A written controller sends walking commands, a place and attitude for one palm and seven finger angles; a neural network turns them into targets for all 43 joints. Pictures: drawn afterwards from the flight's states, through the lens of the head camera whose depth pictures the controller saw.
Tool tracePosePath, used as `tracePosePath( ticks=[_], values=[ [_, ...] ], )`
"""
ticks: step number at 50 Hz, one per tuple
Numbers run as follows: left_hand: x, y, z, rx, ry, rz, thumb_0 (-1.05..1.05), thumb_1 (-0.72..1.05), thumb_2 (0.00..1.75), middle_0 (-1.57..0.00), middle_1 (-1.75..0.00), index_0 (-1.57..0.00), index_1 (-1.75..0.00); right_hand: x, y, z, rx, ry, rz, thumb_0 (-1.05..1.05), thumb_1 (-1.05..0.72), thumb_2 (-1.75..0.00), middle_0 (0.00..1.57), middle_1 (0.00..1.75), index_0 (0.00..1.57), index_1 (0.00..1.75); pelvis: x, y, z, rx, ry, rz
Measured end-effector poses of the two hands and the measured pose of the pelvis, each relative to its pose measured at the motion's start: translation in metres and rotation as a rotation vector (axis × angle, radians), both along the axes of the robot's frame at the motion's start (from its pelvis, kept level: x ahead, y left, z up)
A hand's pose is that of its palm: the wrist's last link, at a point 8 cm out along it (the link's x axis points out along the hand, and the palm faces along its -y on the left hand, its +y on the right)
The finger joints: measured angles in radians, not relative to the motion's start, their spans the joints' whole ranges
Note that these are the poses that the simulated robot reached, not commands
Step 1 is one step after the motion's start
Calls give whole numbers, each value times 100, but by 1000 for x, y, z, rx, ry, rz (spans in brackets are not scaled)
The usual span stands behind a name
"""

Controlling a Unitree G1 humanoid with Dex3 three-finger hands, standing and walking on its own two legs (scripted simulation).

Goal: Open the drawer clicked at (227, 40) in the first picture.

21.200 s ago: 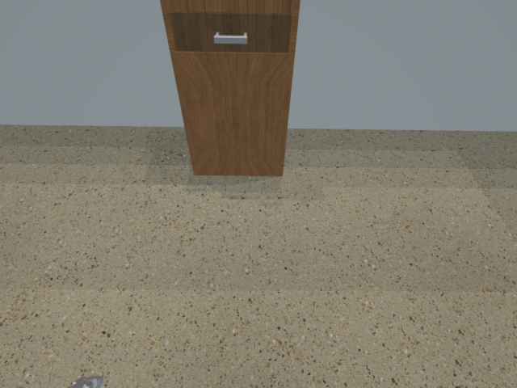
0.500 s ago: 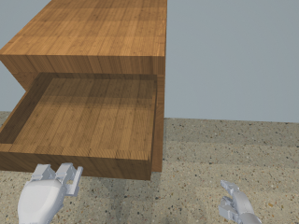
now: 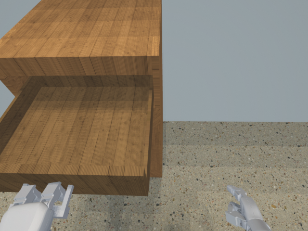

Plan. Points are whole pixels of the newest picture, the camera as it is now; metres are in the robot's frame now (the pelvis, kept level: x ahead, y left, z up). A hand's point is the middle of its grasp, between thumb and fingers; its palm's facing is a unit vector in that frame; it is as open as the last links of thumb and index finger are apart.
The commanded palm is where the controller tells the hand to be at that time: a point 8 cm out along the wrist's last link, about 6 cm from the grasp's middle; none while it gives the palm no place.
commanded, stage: pull the drawer open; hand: left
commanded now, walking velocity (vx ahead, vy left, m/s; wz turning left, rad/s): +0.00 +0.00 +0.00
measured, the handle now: (42, 200) +0.17 +0.27 +0.04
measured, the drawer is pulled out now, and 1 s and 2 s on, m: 0.30 0.30 0.29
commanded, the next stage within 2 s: open the thumb to release the handle in 0.26 s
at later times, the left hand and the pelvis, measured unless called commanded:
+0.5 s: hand (39, 223) +0.13 +0.27 +0.02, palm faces +0.00 -0.06 -1.00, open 5.8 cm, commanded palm +0.10 +0.26 +0.07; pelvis +0.00 +0.00 -0.01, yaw +2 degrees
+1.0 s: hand (40, 227) +0.12 +0.26 +0.03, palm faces -0.01 -0.09 -1.00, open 13.4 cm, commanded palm +0.10 +0.25 +0.07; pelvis -0.01 +0.00 +0.00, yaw +2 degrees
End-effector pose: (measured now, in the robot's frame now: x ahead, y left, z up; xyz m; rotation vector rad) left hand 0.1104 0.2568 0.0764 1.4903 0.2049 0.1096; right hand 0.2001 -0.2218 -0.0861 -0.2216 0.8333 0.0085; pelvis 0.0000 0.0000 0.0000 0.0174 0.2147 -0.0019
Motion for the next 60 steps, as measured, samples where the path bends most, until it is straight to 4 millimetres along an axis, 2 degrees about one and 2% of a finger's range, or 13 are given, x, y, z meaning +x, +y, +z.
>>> tracePosePath(
  ticks=[11,25,31,37,45,51,60],
  values=[
    [-4,3,2,2,14,-18,-3,71,75,-36,-135,-42,-135,4,-4,1,-19,5,-4,1,-91,-90,20,30,20,30,2,2,0,-4,11,2],
    [-1,8,1,21,-52,22,-4,65,78,-39,-134,-41,-134,4,11,-13,-4,24,45,1,-91,-90,20,30,20,30,-2,5,-5,-9,19,34],
    [0,5,3,5,-57,60,-2,45,71,-40,-132,-39,-131,0,19,-13,21,20,53,1,-91,-90,20,30,20,30,-4,4,-3,-9,0,39],
    [-2,5,5,2,-36,58,-1,12,57,-37,-127,-37,-127,-3,20,-6,24,-1,64,1,-91,-90,20,30,20,30,-6,2,1,-7,-20,40],
    [-6,6,6,-4,-28,45,0,-30,38,-34,-122,-33,-122,-4,12,1,0,-20,65,1,-91,-90,20,30,20,30,-10,1,3,-9,-27,43],
    [-6,1,3,-18,-36,40,0,-43,33,-33,-121,-32,-121,-6,7,0,-9,-20,64,1,-91,-90,20,30,20,30,-12,1,1,-9,-21,45],
    [4,-5,1,4,-65,7,0,-48,31,-32,-120,-36,-124,-11,11,-9,7,0,65,1,-91,-90,20,30,20,30,-13,0,-1,-7,-18,47]
  ],
)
